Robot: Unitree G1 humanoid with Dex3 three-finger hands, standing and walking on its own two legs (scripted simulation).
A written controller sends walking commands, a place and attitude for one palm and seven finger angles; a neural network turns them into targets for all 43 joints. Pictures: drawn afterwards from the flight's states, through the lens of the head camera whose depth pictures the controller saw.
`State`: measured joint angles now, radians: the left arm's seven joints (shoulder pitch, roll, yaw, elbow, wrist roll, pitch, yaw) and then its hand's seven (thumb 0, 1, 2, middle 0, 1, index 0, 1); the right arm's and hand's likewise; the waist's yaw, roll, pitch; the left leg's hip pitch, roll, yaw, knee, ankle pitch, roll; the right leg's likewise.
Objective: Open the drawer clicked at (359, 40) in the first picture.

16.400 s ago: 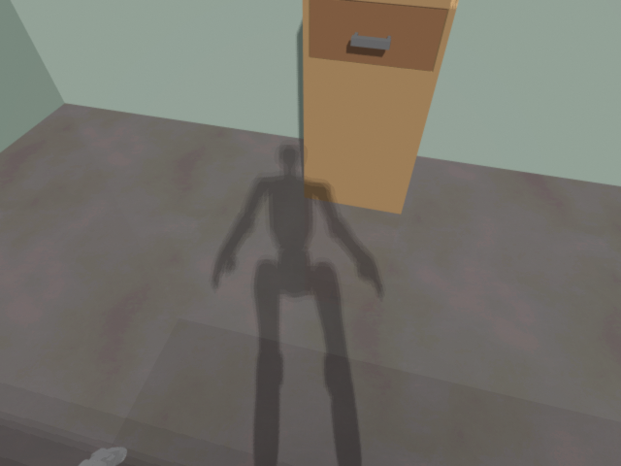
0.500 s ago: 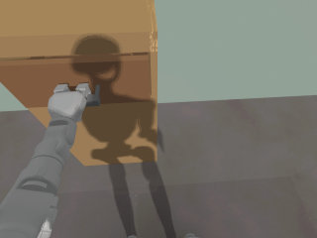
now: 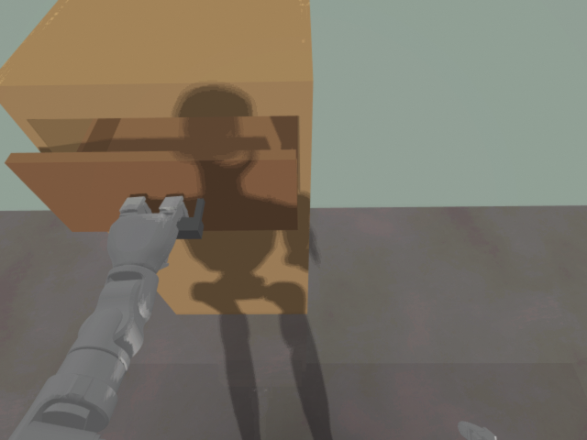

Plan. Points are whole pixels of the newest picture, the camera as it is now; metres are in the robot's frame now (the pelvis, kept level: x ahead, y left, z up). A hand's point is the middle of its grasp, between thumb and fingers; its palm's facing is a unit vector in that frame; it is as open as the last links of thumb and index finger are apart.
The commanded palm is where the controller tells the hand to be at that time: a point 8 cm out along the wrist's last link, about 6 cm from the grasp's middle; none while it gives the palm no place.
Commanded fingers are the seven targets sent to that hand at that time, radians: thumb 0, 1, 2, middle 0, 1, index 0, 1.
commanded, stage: pull the drawer open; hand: left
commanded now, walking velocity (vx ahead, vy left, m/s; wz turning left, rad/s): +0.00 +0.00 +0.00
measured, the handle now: (164, 216) +0.43 +0.23 +0.02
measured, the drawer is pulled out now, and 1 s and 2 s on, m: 0.09 0.21 0.30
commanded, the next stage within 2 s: open the thumb to release the handle in 1.94 s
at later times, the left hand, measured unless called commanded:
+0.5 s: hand (149, 295) +0.31 +0.22 +0.00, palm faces -0.03 -0.06 -1.00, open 5.8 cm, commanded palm +0.27 +0.23 +0.05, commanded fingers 0.00 0.90 0.90 -0.40 -1.35 -0.40 -1.35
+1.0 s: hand (140, 335) +0.25 +0.22 +0.00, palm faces -0.02 -0.07 -1.00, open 5.8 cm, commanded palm +0.22 +0.23 +0.05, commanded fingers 0.00 0.90 0.90 -0.40 -1.35 -0.40 -1.35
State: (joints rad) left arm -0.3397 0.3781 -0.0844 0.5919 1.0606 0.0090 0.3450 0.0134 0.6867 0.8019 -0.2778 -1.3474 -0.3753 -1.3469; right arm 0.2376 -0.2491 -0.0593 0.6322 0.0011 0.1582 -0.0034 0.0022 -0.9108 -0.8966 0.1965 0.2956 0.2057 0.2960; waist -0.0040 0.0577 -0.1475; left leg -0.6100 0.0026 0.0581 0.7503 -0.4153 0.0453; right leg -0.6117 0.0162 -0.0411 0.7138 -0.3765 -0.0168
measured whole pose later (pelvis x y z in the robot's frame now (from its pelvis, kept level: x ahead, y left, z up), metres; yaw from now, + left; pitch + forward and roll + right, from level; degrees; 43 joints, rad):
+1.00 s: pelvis -0.01 -0.02 +0.00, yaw -1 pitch +11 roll +0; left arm 0.14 0.37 -0.05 0.19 1.05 -0.01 0.37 0.03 0.68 0.80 -0.27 -1.35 -0.41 -1.33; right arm 0.14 -0.24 -0.03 0.62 -0.01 0.09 -0.03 0.01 -0.91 -0.90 0.20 0.30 0.21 0.30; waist 0.04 0.05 -0.11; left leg -0.52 0.01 0.07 0.73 -0.41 0.02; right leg -0.54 0.02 -0.03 0.74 -0.38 -0.04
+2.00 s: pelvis -0.01 -0.02 -0.01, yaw -1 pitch +11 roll +1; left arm 0.58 0.38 0.01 -0.15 1.02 -0.06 0.44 0.04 0.68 0.76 -0.28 -1.34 -0.41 -1.33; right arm 0.12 -0.23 -0.01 0.56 -0.04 0.09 0.02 0.01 -0.91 -0.90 0.20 0.30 0.21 0.30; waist 0.05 0.04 -0.12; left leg -0.58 0.02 0.08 0.84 -0.46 0.01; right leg -0.62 0.03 -0.02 0.86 -0.44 -0.05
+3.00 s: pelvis -0.03 -0.03 -0.01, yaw +1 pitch +9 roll +1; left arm 0.36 0.36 -0.05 0.01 1.04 -0.02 0.42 0.00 -0.49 0.30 -0.34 -1.22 -0.32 -1.20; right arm 0.12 -0.22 -0.01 0.62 -0.03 0.09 -0.03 0.01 -0.91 -0.90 0.20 0.30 0.21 0.30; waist 0.08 0.05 -0.10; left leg -0.57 0.01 0.04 0.82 -0.42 0.01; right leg -0.59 0.02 -0.06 0.83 -0.41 -0.06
